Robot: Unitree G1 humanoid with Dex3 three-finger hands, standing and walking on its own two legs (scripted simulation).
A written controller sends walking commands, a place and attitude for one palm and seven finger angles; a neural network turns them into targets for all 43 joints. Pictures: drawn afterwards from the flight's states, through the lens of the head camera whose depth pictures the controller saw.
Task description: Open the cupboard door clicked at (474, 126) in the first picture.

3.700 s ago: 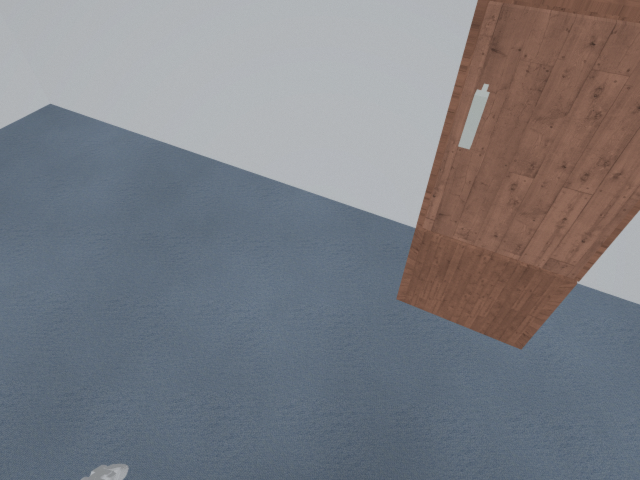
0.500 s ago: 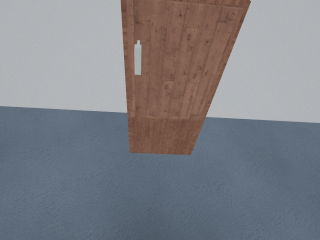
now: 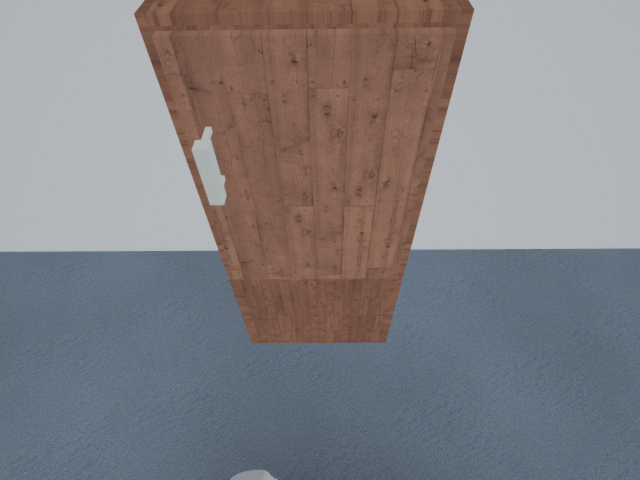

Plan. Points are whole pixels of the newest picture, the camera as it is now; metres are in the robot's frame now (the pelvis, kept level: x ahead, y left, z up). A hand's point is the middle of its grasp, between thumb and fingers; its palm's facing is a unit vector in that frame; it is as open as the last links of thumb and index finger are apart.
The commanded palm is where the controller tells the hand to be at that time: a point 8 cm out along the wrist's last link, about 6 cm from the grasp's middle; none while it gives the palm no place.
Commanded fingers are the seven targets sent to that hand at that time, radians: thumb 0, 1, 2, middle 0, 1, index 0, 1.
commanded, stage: come to a stop and stand still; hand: left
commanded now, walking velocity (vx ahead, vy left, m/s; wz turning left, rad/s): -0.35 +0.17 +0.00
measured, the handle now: (212, 166) +0.58 +0.21 +0.05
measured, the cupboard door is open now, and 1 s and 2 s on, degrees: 0 0 0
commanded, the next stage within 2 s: look again from close up in 1.20 s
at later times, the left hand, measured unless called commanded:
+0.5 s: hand out of the picture +0.05 +0.23 -0.18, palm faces +0.05 -0.97 -0.22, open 7.3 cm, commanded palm none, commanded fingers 0.00 0.90 0.90 -0.20 -0.30 -0.20 -0.30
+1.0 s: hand out of the picture -0.04 +0.14 -0.18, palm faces +0.02 -0.99 -0.14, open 7.3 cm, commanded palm none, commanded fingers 0.00 0.90 0.90 -0.20 -0.30 -0.20 -0.30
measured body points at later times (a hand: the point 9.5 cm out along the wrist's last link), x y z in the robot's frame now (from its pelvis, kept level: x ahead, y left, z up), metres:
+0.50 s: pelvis +0.02 +0.03 +0.00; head +0.06 +0.06 +0.45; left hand +0.05 +0.28 -0.16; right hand +0.12 -0.19 -0.13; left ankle +0.08 +0.10 -0.74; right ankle -0.05 -0.13 -0.65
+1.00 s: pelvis -0.03 -0.01 +0.00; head -0.03 -0.01 +0.45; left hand -0.04 +0.19 -0.16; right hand -0.09 -0.23 -0.16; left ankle +0.01 +0.12 -0.74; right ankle -0.06 -0.13 -0.74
